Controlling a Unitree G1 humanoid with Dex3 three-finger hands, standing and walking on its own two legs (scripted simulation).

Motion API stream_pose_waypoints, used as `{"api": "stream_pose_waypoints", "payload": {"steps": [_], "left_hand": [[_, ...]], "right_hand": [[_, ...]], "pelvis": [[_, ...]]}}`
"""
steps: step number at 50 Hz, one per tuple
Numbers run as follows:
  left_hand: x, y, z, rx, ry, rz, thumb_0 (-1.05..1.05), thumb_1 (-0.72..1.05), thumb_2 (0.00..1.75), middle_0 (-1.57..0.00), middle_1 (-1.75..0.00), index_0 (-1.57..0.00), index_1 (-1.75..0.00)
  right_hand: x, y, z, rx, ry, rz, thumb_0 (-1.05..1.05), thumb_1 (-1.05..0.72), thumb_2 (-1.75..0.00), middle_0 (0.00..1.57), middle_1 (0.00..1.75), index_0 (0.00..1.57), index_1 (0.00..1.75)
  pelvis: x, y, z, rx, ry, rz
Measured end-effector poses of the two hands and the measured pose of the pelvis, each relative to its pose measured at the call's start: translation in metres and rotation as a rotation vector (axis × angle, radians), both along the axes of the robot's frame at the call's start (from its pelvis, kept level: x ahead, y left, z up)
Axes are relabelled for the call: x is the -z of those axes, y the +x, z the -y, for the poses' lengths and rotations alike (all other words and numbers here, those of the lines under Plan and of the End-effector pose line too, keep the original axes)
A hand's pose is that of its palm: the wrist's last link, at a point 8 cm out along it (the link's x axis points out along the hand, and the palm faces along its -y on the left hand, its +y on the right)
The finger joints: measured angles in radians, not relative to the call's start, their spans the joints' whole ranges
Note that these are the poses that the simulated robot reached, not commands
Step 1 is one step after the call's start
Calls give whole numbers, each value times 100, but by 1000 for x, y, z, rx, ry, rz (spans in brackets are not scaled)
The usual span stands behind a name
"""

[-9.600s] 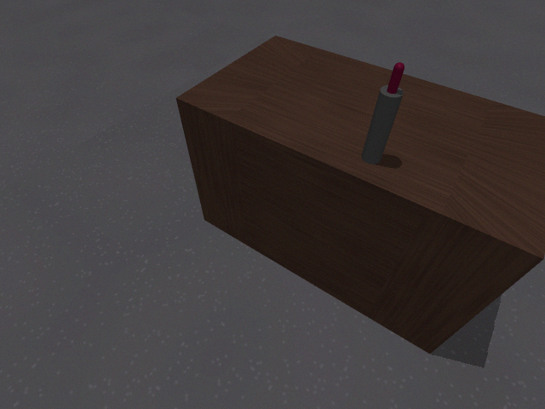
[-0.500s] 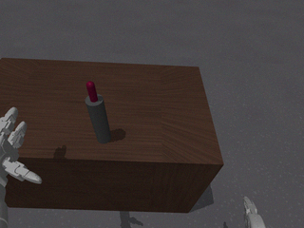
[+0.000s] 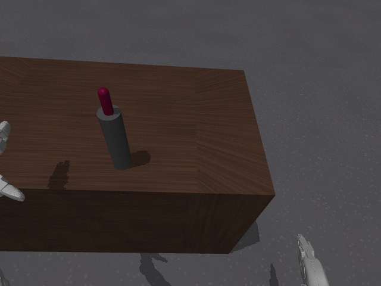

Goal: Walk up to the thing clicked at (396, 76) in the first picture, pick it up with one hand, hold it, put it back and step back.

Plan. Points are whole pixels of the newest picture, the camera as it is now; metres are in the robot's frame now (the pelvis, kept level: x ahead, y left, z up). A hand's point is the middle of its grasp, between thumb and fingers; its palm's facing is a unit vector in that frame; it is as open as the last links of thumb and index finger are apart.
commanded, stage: go down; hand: left
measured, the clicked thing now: (114, 132) +0.47 +0.19 +0.03
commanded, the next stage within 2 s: approach in 1.72 s
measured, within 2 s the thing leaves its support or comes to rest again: neither
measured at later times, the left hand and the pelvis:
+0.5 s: hand (6, 141) +0.37 +0.37 +0.10, palm faces +0.15 -0.99 +0.00, open 17.7 cm; pelvis +0.01 +0.01 -0.02, yaw -1 degrees
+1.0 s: hand (1, 132) +0.39 +0.38 +0.10, palm faces +0.17 -0.99 +0.00, open 17.6 cm; pelvis +0.00 +0.01 -0.03, yaw -1 degrees
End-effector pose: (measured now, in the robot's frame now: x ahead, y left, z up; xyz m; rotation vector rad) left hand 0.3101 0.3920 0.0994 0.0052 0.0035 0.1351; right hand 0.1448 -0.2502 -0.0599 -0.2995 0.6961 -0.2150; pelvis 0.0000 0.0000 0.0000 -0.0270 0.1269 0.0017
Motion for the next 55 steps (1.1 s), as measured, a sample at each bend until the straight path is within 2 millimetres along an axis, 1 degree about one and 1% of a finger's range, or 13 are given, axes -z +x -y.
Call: {"api": "stream_pose_waypoints", "payload": {"steps": [9, 20, 32, 43, 55], "left_hand": [[1, 17, -10, -18, -13, 3, -2, -61, 9, -4, -6, -4, -6], [4, 30, -20, -16, -8, -10, -2, -60, 9, -4, -6, -4, -6], [5, 39, -26, -13, -6, -7, -2, -60, 9, -5, -5, -5, -6], [3, 45, -34, -30, -6, -5, -2, -60, 8, -5, -5, -5, -6], [0, 57, -43, -26, -7, 4, -2, -57, 7, -5, -5, -5, -5]], "right_hand": [[0, -3, 4, 8, -22, 10, -1, 53, -6, 6, 5, 5, 5], [4, 5, -6, -8, -22, 24, -1, 53, -6, 6, 5, 5, 5], [8, 5, -7, -5, -23, 24, -1, 53, -6, 6, 5, 5, 5], [12, 2, -6, -8, -34, 15, -1, 53, -6, 6, 5, 5, 5], [9, 0, -6, -10, -57, 31, -1, 53, -6, 6, 5, 5, 5]], "pelvis": [[7, 2, -1, 8, -6, -41], [14, 7, -4, 6, -15, -79], [20, 10, -8, 9, -22, -102], [26, 7, -7, 7, -26, -119], [31, 6, -10, 8, -35, -142]]}}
